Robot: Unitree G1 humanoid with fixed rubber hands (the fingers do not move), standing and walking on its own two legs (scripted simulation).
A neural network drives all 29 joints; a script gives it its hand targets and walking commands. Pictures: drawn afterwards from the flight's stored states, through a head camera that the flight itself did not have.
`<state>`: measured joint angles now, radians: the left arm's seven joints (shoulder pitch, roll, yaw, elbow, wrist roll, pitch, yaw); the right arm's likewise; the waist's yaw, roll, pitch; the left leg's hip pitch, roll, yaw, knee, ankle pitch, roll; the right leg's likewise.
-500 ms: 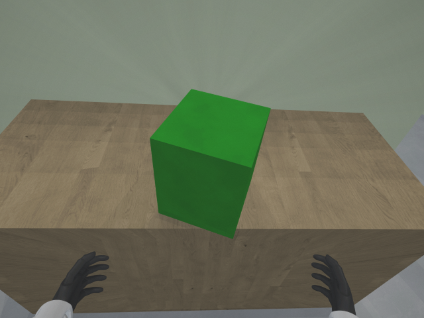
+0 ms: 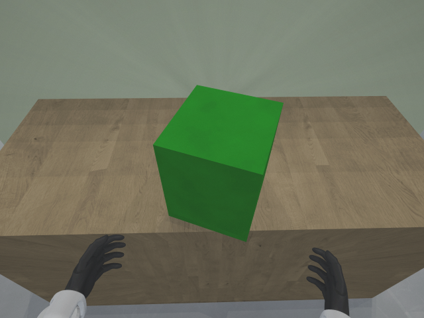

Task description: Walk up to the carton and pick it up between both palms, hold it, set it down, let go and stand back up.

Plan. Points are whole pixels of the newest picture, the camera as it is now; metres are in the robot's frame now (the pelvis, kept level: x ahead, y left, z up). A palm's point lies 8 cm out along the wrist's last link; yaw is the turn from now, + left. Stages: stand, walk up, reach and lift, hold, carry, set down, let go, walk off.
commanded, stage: reach and lift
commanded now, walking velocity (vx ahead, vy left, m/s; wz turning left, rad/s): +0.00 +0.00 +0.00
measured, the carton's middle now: (221, 163) +0.44 -0.02 +0.02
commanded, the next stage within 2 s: none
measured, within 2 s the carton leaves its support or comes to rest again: neither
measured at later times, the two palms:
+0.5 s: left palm (95, 249) +0.25 +0.23 +0.01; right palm (322, 264) +0.21 -0.18 +0.00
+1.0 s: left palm (107, 205) +0.32 +0.21 +0.06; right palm (312, 218) +0.28 -0.17 +0.05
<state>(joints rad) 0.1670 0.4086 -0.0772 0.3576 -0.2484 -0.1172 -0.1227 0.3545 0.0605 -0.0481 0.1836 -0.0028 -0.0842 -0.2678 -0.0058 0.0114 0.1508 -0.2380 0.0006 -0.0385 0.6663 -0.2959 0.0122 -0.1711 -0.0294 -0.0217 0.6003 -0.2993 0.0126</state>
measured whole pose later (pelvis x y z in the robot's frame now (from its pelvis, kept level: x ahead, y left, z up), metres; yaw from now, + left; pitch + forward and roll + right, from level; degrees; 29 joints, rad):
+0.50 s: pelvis +0.01 +0.00 +0.00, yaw +0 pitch -6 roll -2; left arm 0.09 0.41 -0.10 0.23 -0.28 -0.02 -0.07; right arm 0.22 0.06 -0.05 0.15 0.00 0.00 -0.29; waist -0.01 0.00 0.14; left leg -0.26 0.00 -0.04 0.66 -0.31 0.01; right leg -0.18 -0.03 -0.02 0.58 -0.30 0.02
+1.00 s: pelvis +0.01 +0.00 +0.00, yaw +0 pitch -6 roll -2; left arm -0.19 0.41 -0.10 0.23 -0.29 0.23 -0.08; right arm -0.04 0.05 -0.05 0.11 0.03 0.19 -0.33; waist -0.01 -0.01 0.14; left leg -0.24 0.00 -0.04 0.64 -0.30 0.01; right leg -0.17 -0.03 -0.02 0.57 -0.29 0.03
